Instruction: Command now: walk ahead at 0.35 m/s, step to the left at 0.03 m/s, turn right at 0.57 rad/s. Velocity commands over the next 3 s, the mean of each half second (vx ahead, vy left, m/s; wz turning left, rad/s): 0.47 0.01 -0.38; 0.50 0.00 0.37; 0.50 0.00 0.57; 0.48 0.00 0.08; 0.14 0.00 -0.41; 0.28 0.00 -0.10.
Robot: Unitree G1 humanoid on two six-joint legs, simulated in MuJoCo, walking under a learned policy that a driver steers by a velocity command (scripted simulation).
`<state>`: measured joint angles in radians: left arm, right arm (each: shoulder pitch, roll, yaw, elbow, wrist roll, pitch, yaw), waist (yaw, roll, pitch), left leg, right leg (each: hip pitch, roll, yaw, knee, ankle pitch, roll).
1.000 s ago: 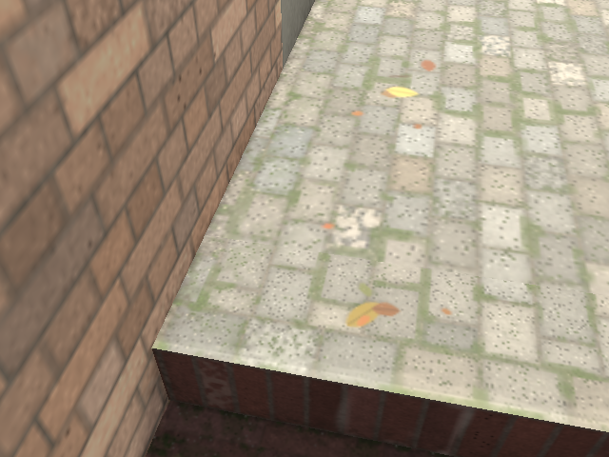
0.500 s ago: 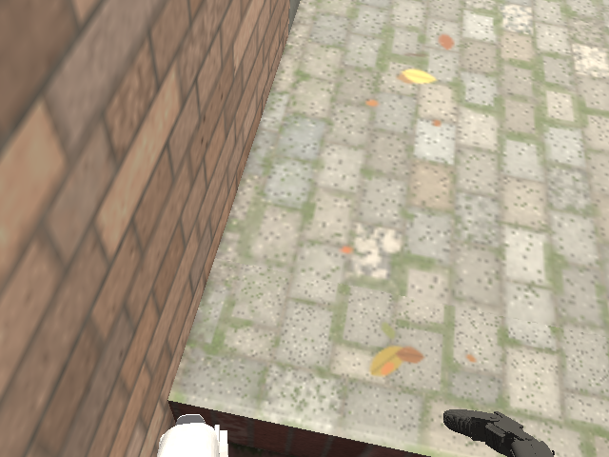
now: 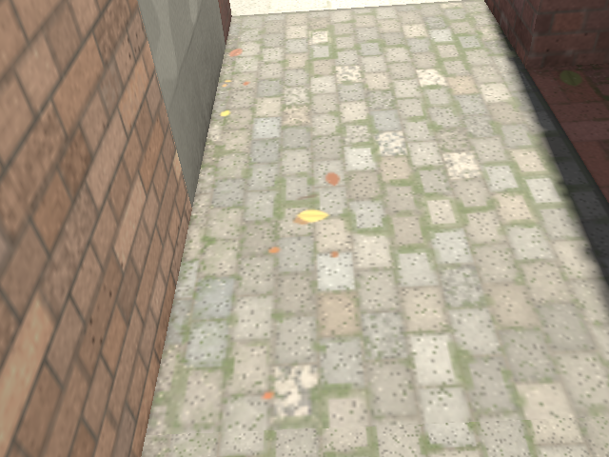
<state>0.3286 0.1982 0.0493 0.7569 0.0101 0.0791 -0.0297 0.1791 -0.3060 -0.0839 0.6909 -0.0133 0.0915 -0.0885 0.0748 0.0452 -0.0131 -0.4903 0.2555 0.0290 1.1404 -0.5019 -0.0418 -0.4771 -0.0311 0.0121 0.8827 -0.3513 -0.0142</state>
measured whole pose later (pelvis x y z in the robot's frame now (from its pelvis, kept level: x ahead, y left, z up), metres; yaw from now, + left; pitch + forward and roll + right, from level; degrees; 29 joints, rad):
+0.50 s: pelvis +0.09 -0.03 +0.04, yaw -13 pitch +5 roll +2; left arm 0.13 0.21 0.01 0.67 0.02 -0.08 -0.04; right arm 0.26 -0.25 -0.01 0.58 -0.04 -0.01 0.10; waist 0.03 0.03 -0.07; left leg -0.45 0.02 -0.02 0.80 -0.27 0.01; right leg -0.38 0.14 0.24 0.60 -0.27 -0.08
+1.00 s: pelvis +0.32 -0.08 +0.05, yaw -2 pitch +11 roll -3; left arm -0.22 0.11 -0.10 0.61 0.05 -0.03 -0.07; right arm 0.67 -0.10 0.03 1.03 -0.05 -0.12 0.15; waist -0.11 0.06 -0.14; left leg -0.02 0.14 -0.18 0.26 -0.27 0.02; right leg -1.13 -0.04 -0.14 1.43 -0.50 -0.11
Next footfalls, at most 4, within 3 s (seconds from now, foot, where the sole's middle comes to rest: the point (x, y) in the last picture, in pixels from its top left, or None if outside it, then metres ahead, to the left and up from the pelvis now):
0.56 left None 0.15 0.12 -0.73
0.96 right None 0.47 -0.20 -0.56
1.58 left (334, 369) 0.70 0.07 -0.56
2.06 right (394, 231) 1.12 -0.07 -0.56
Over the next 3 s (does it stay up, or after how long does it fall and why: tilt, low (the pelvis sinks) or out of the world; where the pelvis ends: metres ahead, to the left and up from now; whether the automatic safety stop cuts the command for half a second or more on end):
stays up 1.18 -0.01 0.22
